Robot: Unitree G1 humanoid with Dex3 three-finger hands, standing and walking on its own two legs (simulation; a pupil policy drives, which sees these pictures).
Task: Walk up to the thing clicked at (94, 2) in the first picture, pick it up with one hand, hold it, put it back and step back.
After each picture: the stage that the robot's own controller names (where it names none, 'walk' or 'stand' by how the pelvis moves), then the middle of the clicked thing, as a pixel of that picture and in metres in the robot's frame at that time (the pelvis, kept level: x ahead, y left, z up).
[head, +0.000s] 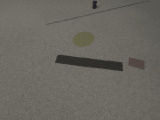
stand; (94, 4) +2.35 -0.24 -0.72
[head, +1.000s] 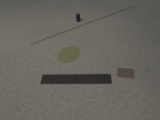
walk; (78, 17) +2.23 +0.14 -0.70
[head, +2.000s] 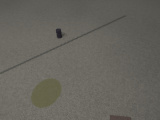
walk; (59, 33) +1.59 +0.35 -0.72
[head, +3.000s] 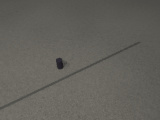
walk; (59, 63) +1.09 +0.26 -0.72
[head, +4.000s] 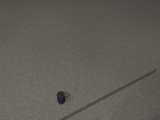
walk; (61, 98) +0.67 +0.18 -0.70
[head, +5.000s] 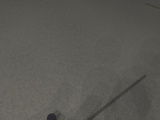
walk; out of the picture +0.46 +0.15 -0.71
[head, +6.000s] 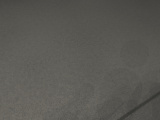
stand; out of the picture +0.41 +0.16 -0.72
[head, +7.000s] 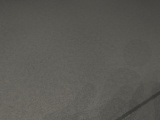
stand; out of the picture +0.41 +0.16 -0.72
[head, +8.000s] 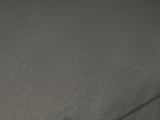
stand; out of the picture +0.42 +0.15 -0.72
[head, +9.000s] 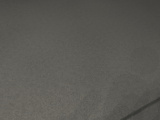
stand; out of the picture +0.42 +0.17 -0.72
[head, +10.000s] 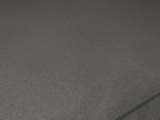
stand; out of the picture +0.43 +0.18 -0.73
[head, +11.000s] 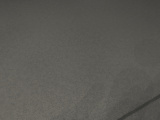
stand; out of the picture +0.42 +0.17 -0.73
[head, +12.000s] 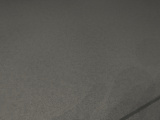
stand; out of the picture +0.41 +0.17 -0.73
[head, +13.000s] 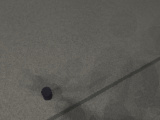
go down; (47, 93) +0.46 +0.17 -0.58
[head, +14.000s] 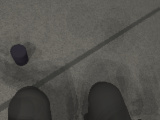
go down; (20, 55) +0.50 +0.23 -0.31
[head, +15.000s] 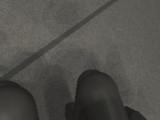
close in; out of the picture +0.48 +0.26 -0.25
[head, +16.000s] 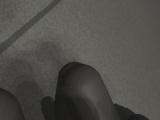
close; out of the picture +0.47 +0.29 -0.23
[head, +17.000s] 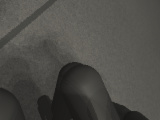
lift; out of the picture +0.45 +0.26 -0.24
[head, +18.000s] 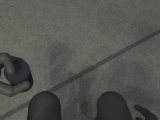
lift; (20, 77) +0.34 +0.21 -0.05
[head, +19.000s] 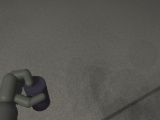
hold; (38, 94) +0.32 +0.15 +0.01
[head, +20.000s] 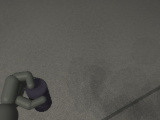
hold; (39, 96) +0.32 +0.15 +0.00
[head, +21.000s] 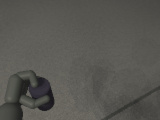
crouch; (42, 95) +0.32 +0.14 +0.00
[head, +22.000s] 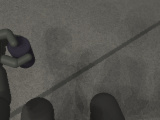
crouch; (22, 53) +0.45 +0.18 -0.08
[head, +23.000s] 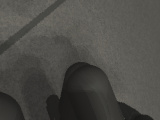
lower; out of the picture +0.44 +0.28 -0.23
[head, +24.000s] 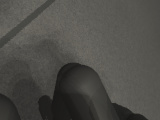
lower; out of the picture +0.44 +0.29 -0.24
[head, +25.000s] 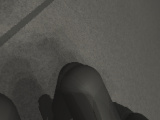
lower; out of the picture +0.44 +0.30 -0.24
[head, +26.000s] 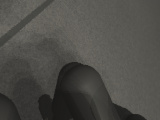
lower; out of the picture +0.44 +0.30 -0.24
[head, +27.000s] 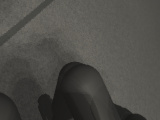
loosen; out of the picture +0.44 +0.29 -0.24
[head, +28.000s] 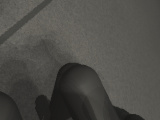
withdraw; out of the picture +0.44 +0.28 -0.25
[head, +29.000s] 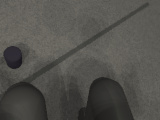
stand; (13, 58) +0.45 +0.23 -0.29
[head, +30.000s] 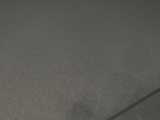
stand; out of the picture +0.39 +0.14 -0.65
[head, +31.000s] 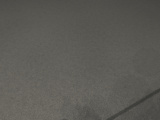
stand; out of the picture +0.41 +0.15 -0.66
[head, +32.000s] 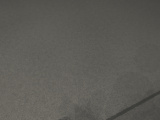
stand; out of the picture +0.41 +0.15 -0.67
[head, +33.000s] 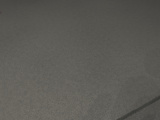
stand; out of the picture +0.42 +0.15 -0.72
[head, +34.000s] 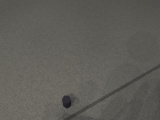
walk; (66, 102) +0.51 +0.12 -0.70
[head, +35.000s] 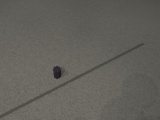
walk; (57, 72) +0.80 +0.16 -0.70
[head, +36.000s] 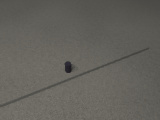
stand; (68, 67) +1.04 +0.15 -0.71
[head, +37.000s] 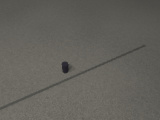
stand; (65, 67) +1.03 +0.15 -0.73
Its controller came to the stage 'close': yes
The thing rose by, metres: 0.71
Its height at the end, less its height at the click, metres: +0.00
